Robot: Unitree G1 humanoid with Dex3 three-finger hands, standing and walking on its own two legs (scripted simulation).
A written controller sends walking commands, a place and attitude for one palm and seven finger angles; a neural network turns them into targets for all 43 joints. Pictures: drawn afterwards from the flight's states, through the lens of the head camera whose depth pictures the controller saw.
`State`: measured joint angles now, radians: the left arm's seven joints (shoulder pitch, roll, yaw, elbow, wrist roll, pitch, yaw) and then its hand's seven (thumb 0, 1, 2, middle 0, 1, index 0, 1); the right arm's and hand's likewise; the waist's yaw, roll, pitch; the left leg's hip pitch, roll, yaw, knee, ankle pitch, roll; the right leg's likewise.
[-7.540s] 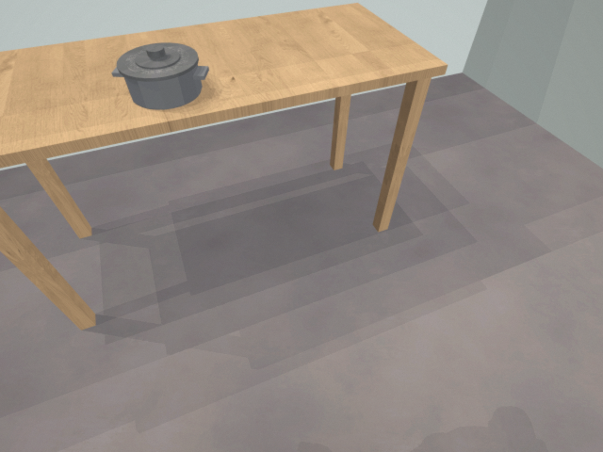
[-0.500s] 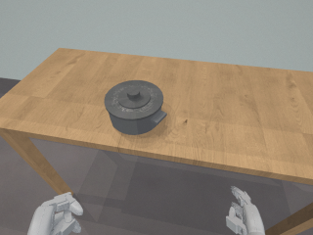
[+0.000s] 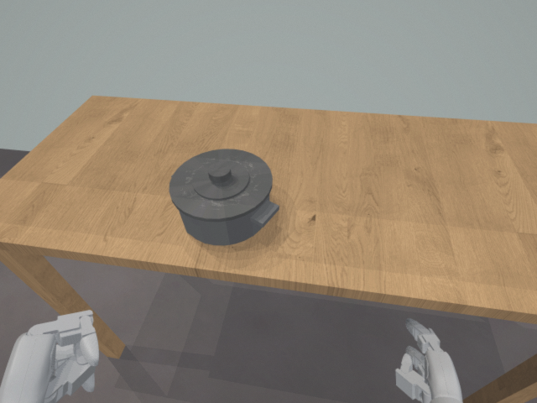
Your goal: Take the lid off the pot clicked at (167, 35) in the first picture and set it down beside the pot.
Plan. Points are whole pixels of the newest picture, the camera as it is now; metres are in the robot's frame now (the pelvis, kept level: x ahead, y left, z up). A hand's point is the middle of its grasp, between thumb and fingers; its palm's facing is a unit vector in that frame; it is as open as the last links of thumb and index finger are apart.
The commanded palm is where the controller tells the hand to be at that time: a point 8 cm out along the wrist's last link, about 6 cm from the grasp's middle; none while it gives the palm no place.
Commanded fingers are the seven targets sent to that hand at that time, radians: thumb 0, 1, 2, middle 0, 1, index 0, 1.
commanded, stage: raise the hand higher, near the body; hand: left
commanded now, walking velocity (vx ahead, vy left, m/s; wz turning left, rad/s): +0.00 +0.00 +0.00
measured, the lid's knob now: (219, 172) +0.47 +0.15 +0.09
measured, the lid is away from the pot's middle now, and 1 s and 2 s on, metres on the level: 0.00 0.00 0.00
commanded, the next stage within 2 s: reach forward and open the fingers in 0.40 s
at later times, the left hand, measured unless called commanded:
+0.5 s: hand (88, 309) +0.18 +0.24 +0.13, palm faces +0.34 -0.83 -0.43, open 3.1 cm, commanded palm +0.13 +0.27 +0.16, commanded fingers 0.00 0.87 0.91 -1.29 -1.46 -1.29 -1.46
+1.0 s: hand (66, 302) +0.19 +0.27 +0.12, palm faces -0.23 -0.03 -0.97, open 4.2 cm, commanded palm +0.18 +0.27 +0.18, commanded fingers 0.00 0.09 1.28 -0.99 -0.58 -0.99 -0.58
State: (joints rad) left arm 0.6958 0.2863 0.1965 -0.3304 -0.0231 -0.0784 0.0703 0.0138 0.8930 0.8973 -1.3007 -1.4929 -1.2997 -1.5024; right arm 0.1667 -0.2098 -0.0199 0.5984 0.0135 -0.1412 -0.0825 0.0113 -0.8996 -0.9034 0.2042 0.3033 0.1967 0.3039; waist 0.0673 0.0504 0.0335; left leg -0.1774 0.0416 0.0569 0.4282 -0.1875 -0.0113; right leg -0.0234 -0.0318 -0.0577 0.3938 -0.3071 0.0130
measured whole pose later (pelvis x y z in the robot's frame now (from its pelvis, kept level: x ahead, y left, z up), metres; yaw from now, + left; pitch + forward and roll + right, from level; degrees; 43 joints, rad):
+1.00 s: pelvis -0.02 +0.01 +0.00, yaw +2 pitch +0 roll -1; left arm 0.27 0.72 0.15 -0.34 0.67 -0.03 -0.29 0.00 0.36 1.19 -1.12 -0.91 -1.12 -0.92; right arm 0.10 -0.29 0.00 0.55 0.04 0.07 -0.04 0.01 -0.90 -0.90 0.20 0.30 0.20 0.30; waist 0.07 0.15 0.03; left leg -0.30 0.03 0.02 0.46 -0.15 0.00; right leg -0.14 -0.04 -0.10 0.44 -0.29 0.02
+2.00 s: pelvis -0.05 +0.01 +0.00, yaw +2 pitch -1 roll -1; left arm -0.34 0.66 -0.07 0.01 0.77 0.09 -0.43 0.00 -0.34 1.48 -0.84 -0.08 -0.84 -0.09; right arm 0.09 -0.29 0.02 0.57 0.05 0.08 0.00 0.01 -0.90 -0.90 0.20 0.30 0.20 0.30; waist 0.04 0.13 0.06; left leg -0.30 0.01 0.02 0.43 -0.10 0.02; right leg -0.16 -0.06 -0.09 0.45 -0.27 0.03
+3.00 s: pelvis -0.01 +0.01 +0.00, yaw +1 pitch +3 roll +1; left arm -0.75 0.50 -0.24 0.36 0.83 0.20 -0.42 0.00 -0.34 1.48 -0.84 -0.08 -0.84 -0.09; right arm 0.15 -0.28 0.01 0.60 0.07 0.13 0.03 0.01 -0.90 -0.90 0.20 0.30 0.20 0.30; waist -0.01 0.10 0.01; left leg -0.34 0.00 0.05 0.45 -0.16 0.02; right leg -0.21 -0.07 -0.06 0.49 -0.32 0.03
